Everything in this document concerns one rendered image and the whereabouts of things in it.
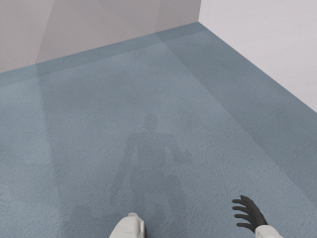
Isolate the robot right hand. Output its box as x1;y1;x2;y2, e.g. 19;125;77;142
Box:
232;195;268;234

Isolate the robot right forearm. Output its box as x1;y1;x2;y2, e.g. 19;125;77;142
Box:
255;225;283;238

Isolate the left robot thigh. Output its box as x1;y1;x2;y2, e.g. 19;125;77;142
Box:
109;216;145;238

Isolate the left robot shin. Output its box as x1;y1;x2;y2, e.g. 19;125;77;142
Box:
128;212;140;218

